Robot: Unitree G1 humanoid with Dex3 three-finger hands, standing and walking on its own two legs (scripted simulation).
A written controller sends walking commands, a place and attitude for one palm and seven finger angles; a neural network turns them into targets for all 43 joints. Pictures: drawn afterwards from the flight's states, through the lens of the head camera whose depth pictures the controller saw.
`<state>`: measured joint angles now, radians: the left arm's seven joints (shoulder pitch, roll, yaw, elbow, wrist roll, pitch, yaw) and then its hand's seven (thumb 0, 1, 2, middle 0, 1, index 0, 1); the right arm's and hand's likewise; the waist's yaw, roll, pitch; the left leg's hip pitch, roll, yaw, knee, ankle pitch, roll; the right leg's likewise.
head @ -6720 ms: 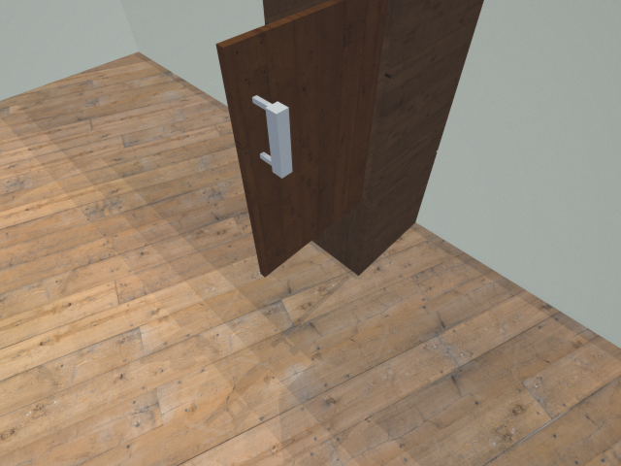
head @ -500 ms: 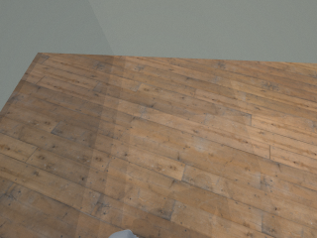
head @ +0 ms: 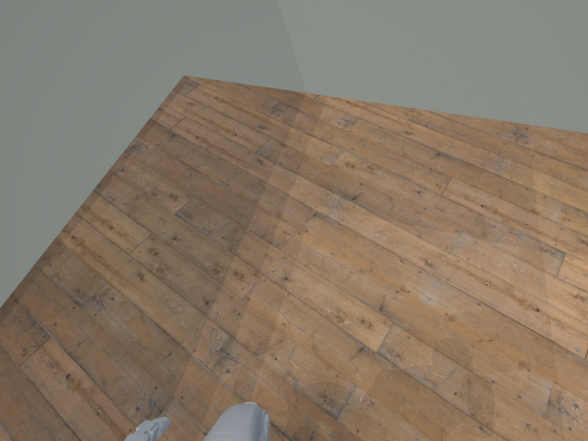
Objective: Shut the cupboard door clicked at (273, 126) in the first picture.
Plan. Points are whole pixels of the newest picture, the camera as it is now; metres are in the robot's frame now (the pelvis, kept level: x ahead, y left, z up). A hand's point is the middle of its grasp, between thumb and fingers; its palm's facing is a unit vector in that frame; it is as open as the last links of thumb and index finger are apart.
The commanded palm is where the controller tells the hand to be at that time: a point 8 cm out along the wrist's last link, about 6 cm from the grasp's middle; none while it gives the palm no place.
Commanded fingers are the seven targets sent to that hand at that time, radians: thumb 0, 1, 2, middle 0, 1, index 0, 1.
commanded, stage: walk to a spot facing it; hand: left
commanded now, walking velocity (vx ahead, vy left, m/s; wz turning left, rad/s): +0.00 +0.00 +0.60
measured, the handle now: out of the picture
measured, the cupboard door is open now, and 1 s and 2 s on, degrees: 90 90 90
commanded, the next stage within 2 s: none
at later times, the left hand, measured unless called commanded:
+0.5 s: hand out of the picture +0.04 +0.26 -0.17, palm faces +0.33 -0.91 -0.24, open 7.4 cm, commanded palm none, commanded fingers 0.00 0.90 0.90 -0.20 -0.30 -0.20 -0.30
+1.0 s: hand out of the picture +0.03 +0.16 -0.14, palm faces +0.57 -0.78 -0.26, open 7.3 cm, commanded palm none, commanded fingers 0.00 0.90 0.90 -0.20 -0.30 -0.20 -0.30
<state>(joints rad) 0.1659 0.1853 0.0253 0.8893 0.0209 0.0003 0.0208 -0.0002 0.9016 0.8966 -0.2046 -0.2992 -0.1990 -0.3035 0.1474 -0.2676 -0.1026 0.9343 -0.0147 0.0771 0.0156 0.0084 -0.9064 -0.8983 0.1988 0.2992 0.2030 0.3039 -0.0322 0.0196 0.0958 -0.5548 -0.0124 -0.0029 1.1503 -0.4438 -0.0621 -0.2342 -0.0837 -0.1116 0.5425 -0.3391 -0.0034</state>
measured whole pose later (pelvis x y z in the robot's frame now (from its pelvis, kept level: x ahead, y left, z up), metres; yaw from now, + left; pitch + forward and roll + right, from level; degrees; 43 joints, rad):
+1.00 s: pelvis +0.06 -0.04 +0.01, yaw +37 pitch +0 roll +3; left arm 0.18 0.16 0.03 0.88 0.01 -0.01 0.03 0.00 0.91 0.90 -0.21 -0.30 -0.20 -0.30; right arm 0.17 -0.26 -0.09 0.97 -0.01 0.09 0.02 0.01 -0.91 -0.90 0.20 0.30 0.20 0.30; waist -0.04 0.01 0.11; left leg -0.50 0.03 0.01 1.11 -0.39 -0.09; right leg -0.19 -0.10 -0.22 0.47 -0.29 -0.03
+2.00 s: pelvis +0.08 -0.03 +0.00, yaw +73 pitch +0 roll +2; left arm 0.19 0.17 0.03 0.88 0.02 -0.01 0.02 0.00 0.91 0.90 -0.21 -0.30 -0.20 -0.30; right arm 0.15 -0.25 -0.09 0.97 -0.01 0.09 0.03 0.01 -0.91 -0.90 0.20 0.30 0.20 0.30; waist -0.03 -0.01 0.12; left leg -0.47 0.03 0.03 0.99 -0.41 -0.08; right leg -0.15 -0.11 -0.22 0.49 -0.33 0.00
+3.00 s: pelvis +0.13 +0.21 +0.01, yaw +107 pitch +1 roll +2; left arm 0.28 0.18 0.05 0.98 0.02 -0.10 0.02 -0.02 0.95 0.90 -0.21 -0.30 -0.20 -0.30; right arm 0.17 -0.25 -0.09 1.01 -0.02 0.03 0.03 0.01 -0.91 -0.90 0.19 0.30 0.20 0.30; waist -0.01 0.02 0.07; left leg -0.65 0.07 0.02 1.16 -0.17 -0.02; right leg -0.07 -0.05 -0.29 0.35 -0.29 -0.04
